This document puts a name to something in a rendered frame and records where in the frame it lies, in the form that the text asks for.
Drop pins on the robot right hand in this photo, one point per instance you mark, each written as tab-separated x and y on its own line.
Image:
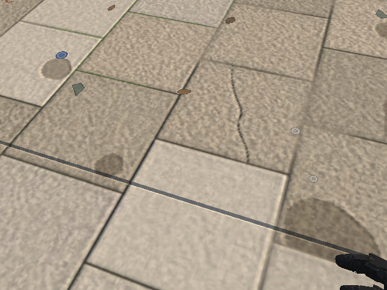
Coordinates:
371	265

